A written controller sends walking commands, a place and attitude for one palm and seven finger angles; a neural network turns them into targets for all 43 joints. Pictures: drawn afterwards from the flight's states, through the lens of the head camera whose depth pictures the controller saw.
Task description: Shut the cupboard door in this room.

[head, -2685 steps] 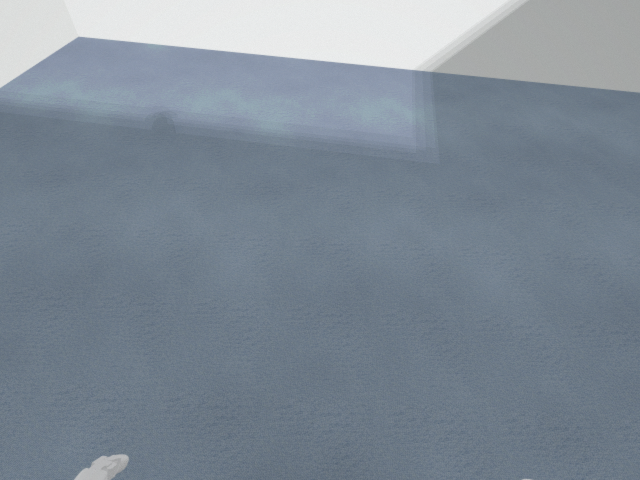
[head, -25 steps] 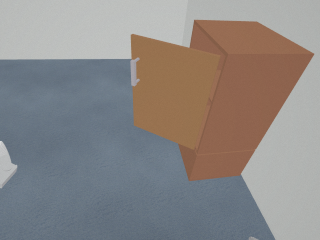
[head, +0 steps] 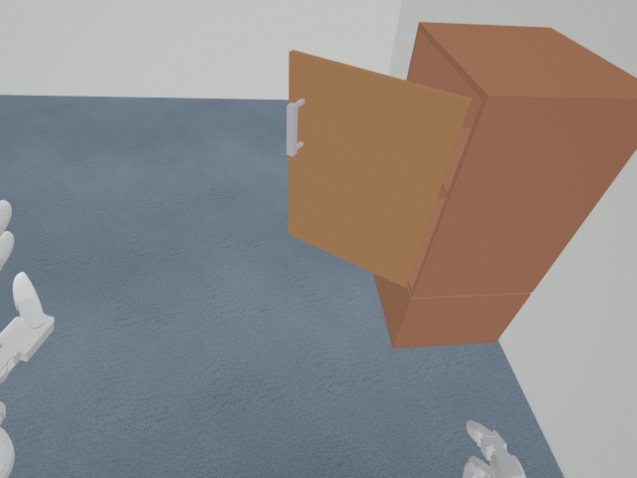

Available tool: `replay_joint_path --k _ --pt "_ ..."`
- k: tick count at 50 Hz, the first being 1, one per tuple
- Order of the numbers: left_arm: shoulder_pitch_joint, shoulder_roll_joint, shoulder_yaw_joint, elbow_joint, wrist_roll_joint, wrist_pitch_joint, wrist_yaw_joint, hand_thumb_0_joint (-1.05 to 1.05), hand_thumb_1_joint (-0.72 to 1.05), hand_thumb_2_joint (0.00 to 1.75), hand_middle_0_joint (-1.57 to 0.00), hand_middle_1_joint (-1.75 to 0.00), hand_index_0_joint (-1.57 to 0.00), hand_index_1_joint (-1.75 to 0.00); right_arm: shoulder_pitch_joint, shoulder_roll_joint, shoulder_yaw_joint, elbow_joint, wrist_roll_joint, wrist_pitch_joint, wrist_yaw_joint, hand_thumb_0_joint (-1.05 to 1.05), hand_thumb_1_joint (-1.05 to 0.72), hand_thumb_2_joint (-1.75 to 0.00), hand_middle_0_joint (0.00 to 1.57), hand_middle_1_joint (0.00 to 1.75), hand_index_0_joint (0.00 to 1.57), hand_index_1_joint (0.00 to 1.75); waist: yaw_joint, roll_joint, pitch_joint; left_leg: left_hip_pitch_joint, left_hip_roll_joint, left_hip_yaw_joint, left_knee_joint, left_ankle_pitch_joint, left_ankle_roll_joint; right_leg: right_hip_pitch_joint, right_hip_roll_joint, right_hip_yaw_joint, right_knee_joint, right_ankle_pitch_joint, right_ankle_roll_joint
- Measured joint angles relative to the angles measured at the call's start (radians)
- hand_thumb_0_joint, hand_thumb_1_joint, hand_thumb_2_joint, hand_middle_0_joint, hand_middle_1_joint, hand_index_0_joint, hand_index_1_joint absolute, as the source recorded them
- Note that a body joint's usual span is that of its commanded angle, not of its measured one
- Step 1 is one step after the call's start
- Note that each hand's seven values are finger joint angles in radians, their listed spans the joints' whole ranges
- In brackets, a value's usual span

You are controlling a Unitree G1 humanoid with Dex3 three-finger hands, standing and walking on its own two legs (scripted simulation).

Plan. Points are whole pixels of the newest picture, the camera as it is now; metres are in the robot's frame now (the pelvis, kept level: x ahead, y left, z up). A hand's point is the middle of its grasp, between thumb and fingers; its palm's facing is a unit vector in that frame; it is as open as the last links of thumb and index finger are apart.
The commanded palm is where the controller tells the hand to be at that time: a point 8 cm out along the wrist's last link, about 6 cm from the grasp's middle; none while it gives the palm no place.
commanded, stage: stop stepping back and stand still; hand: left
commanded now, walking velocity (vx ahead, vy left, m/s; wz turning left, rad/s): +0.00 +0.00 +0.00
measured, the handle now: (296, 127) +0.92 +0.11 -0.01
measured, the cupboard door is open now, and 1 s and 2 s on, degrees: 55 55 55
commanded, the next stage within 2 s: let the arm hang, fingers relaxed in 0.06 s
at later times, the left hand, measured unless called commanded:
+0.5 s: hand out of the picture +0.05 +0.18 -0.18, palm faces +0.04 -0.99 -0.13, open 7.0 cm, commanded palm none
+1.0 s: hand out of the picture +0.00 +0.18 -0.17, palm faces +0.01 -0.98 -0.19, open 7.3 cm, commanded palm none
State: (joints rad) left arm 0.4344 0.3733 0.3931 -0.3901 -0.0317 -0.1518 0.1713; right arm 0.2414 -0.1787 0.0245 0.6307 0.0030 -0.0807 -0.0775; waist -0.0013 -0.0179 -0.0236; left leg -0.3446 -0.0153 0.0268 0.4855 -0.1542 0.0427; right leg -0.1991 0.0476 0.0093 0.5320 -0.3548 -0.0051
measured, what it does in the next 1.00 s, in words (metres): stands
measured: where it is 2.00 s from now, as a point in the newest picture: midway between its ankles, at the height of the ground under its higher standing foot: outside the picture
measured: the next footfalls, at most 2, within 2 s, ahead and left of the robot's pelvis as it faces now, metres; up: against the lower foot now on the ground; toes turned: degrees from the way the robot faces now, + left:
none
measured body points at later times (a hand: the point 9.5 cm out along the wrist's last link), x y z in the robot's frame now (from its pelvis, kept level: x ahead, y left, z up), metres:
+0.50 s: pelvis +0.02 +0.01 +0.00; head +0.03 +0.05 +0.44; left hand +0.05 +0.23 -0.17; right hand +0.07 -0.25 -0.12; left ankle +0.10 +0.09 -0.73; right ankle +0.00 -0.11 -0.73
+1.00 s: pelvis +0.04 +0.01 +0.01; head +0.03 +0.01 +0.46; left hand +0.00 +0.23 -0.15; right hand +0.03 -0.21 -0.15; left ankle +0.10 +0.09 -0.73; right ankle +0.00 -0.11 -0.73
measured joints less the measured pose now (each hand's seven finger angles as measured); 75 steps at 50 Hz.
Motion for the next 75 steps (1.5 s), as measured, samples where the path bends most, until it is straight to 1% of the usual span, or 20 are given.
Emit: replay_joint_path --k 3,5,8,9,10,12,13,15,18,20,22,23,25,28,33,39,46,53,60,75 --pt "0.032 0.019 -0.001 -0.056 -0.004 -0.009 -0.009 0.01 0.90 0.90 -0.20 -0.30 -0.21 -0.30 -0.011 0.013 0.006 -0.027 -0.002 -0.013 0.014 0.01 -0.90 -0.90 0.20 0.30 0.21 0.30 -0.018 -0.002 0.024 -0.008 -0.002 -0.001 -0.031 0.016 -0.007 0.002 -0.002 -0.004 -0.058 0.096 -0.013" --pt "0.077 0.034 0.000 -0.100 -0.010 -0.021 -0.015 0.01 0.90 0.90 -0.20 -0.30 -0.21 -0.30 -0.015 0.014 0.008 -0.031 -0.004 -0.009 0.024 0.01 -0.90 -0.90 0.20 0.30 0.21 0.30 -0.022 0.004 0.030 -0.018 0.006 -0.003 -0.024 0.010 -0.013 0.005 0.004 -0.008 -0.079 0.118 -0.019" --pt "0.157 0.051 0.009 -0.144 -0.020 -0.034 -0.017 0.01 0.89 0.90 -0.21 -0.30 -0.21 -0.30 -0.008 0.008 0.005 -0.021 -0.005 0.010 0.033 0.01 -0.90 -0.90 0.20 0.30 0.21 0.30 -0.015 0.016 0.017 -0.029 0.021 -0.001 -0.002 0.004 -0.019 0.011 0.018 -0.003 -0.094 0.109 -0.020" --pt "0.145 0.058 -0.014 -0.099 -0.004 -0.051 -0.031 0.01 0.89 0.90 -0.21 -0.30 -0.21 -0.30 -0.005 -0.009 -0.003 0.000 -0.002 -0.010 0.048 0.01 -0.90 -0.90 0.20 0.30 0.21 0.30 -0.008 0.033 0.009 -0.043 0.027 -0.007 0.021 0.053 -0.017 0.003 0.023 -0.008 -0.080 0.100 -0.019" --pt "0.103 0.060 -0.059 -0.009 0.013 -0.042 -0.057 0.01 0.90 0.90 -0.20 -0.30 -0.21 -0.30 -0.009 -0.034 -0.012 0.033 -0.001 -0.023 0.066 0.01 -0.90 -0.90 0.20 0.30 0.21 0.30 0.003 0.055 0.001 -0.054 0.027 -0.011 0.049 0.056 -0.011 -0.009 0.024 -0.014 -0.050 0.083 -0.015" --pt "0.006 0.032 -0.159 0.232 0.032 0.037 -0.102 0.00 0.90 0.90 -0.20 -0.30 -0.21 -0.30 -0.035 -0.082 -0.026 0.103 -0.006 -0.011 0.085 0.01 -0.90 -0.90 0.20 0.30 0.21 0.30 0.012 0.089 -0.013 -0.069 0.013 -0.009 0.101 -0.003 0.008 -0.030 0.011 -0.016 0.015 0.043 -0.005" --pt "-0.035 0.006 -0.201 0.364 0.039 0.081 -0.118 0.00 0.90 0.90 -0.20 -0.30 -0.20 -0.30 -0.048 -0.101 -0.030 0.131 -0.009 0.004 0.088 0.01 -0.90 -0.90 0.20 0.30 0.21 0.30 0.011 0.101 -0.020 -0.076 0.006 -0.004 0.121 -0.023 0.016 -0.040 0.003 -0.013 0.043 0.026 0.000" --pt "-0.092 -0.051 -0.266 0.612 0.046 0.156 -0.139 0.00 0.90 0.90 -0.19 -0.30 -0.20 -0.30 -0.068 -0.121 -0.033 0.166 -0.014 0.032 0.087 0.01 -0.90 -0.90 0.20 0.30 0.21 0.30 -0.002 0.109 -0.024 -0.077 -0.006 0.006 0.141 -0.040 0.029 -0.051 -0.010 -0.006 0.082 0.003 0.009" --pt "-0.118 -0.123 -0.340 0.892 0.050 0.215 -0.155 0.00 0.91 0.90 -0.19 -0.30 -0.20 -0.29 -0.064 -0.110 -0.026 0.192 -0.023 0.062 0.084 0.01 -0.90 -0.90 0.20 0.30 0.21 0.30 -0.024 0.074 -0.010 -0.061 -0.017 0.015 0.128 -0.036 0.031 -0.047 -0.023 0.001 0.096 -0.007 0.010" --pt "-0.110 -0.162 -0.378 1.023 0.050 0.226 -0.161 0.01 0.91 0.90 -0.19 -0.30 -0.20 -0.29 -0.046 -0.088 -0.018 0.210 -0.029 0.081 0.085 0.01 -0.90 -0.90 0.20 0.30 0.20 0.30 -0.032 0.031 0.003 -0.049 -0.019 0.014 0.105 -0.025 0.027 -0.038 -0.024 0.000 0.080 -0.001 0.005" --pt "-0.095 -0.193 -0.402 1.127 0.047 0.227 -0.162 0.01 0.92 0.90 -0.19 -0.30 -0.20 -0.29 -0.020 -0.064 -0.010 0.233 -0.032 0.099 0.086 0.01 -0.90 -0.90 0.20 0.30 0.20 0.30 -0.034 -0.012 0.016 -0.043 -0.017 0.008 0.083 -0.014 0.022 -0.031 -0.021 -0.004 0.054 0.011 -0.001" --pt "-0.091 -0.194 -0.383 1.166 0.044 0.222 -0.145 0.00 0.95 0.90 -0.20 -0.30 -0.20 -0.29 -0.003 -0.049 -0.009 0.247 -0.033 0.105 0.085 0.01 -0.90 -0.90 0.20 0.30 0.20 0.30 -0.031 -0.031 0.023 -0.045 -0.015 0.002 0.073 -0.009 0.019 -0.029 -0.018 -0.009 0.039 0.018 -0.004" --pt "-0.084 -0.174 -0.377 1.237 0.044 0.213 -0.146 -0.01 0.99 0.90 -0.20 -0.30 -0.21 -0.30 0.025 -0.027 -0.008 0.282 -0.035 0.114 0.082 0.01 -0.90 -0.90 0.20 0.30 0.20 0.30 -0.021 -0.059 0.036 -0.044 -0.013 -0.005 0.049 0.004 0.016 -0.024 -0.015 -0.015 0.009 0.034 -0.008" --pt "-0.062 -0.159 -0.380 1.327 0.046 0.199 -0.155 -0.01 0.99 0.90 -0.20 -0.30 -0.21 -0.30 0.058 -0.009 -0.016 0.333 -0.033 0.123 0.073 0.01 -0.90 -0.90 0.20 0.30 0.20 0.30 -0.009 -0.065 0.052 -0.034 -0.014 -0.010 0.009 0.023 0.017 -0.011 -0.015 -0.019 -0.039 0.057 -0.009" --pt "-0.017 -0.167 -0.390 1.451 0.044 0.178 -0.157 0.00 0.96 0.90 -0.20 -0.30 -0.20 -0.29 0.082 -0.005 -0.028 0.401 -0.021 0.116 0.059 0.01 -0.90 -0.90 0.20 0.30 0.20 0.30 0.003 -0.017 0.057 0.009 -0.021 -0.001 -0.052 0.043 0.024 0.031 -0.022 -0.007 -0.105 0.085 0.001" --pt "-0.002 -0.181 -0.397 1.535 0.041 0.166 -0.145 0.00 0.93 0.90 -0.20 -0.30 -0.20 -0.29 0.064 0.010 -0.030 0.443 -0.015 0.103 0.053 0.01 -0.90 -0.90 0.20 0.30 0.20 0.30 -0.001 0.032 0.049 0.059 -0.025 0.021 -0.093 0.050 0.028 0.068 -0.031 0.015 -0.130 0.091 0.008" --pt "-0.041 -0.206 -0.402 1.546 0.042 0.156 -0.134 0.00 0.92 0.90 -0.19 -0.30 -0.20 -0.29 0.049 0.027 -0.029 0.476 -0.017 0.102 0.052 0.01 -0.92 -0.90 0.20 0.30 0.20 0.30 -0.005 0.038 0.027 0.084 -0.028 0.032 -0.110 0.050 0.025 0.078 -0.035 0.027 -0.123 0.082 0.007" --pt "-0.089 -0.241 -0.405 1.532 0.042 0.146 -0.134 0.00 0.91 0.90 -0.19 -0.30 -0.20 -0.29 0.060 0.036 -0.031 0.493 -0.017 0.096 0.051 0.01 -0.91 -0.90 0.20 0.30 0.20 0.30 -0.012 0.014 0.014 0.094 -0.024 0.034 -0.112 0.045 0.018 0.085 -0.031 0.029 -0.122 0.076 0.001" --pt "-0.113 -0.263 -0.406 1.527 0.040 0.143 -0.136 0.00 0.91 0.90 -0.19 -0.30 -0.20 -0.29 0.078 0.048 -0.031 0.503 -0.019 0.093 0.046 0.01 -0.91 -0.90 0.19 0.30 0.20 0.30 -0.019 -0.004 0.021 0.095 -0.017 0.030 -0.106 0.036 0.010 0.093 -0.023 0.027 -0.130 0.074 -0.007" --pt "-0.082 -0.247 -0.397 1.555 0.036 0.145 -0.128 0.00 0.91 0.90 -0.19 -0.30 -0.20 -0.29 0.079 0.063 -0.025 0.512 -0.017 0.089 0.040 0.01 -0.90 -0.90 0.19 0.30 0.20 0.30 -0.015 0.008 0.048 0.108 -0.009 0.029 -0.097 0.014 0.001 0.118 -0.015 0.028 -0.150 0.068 -0.017"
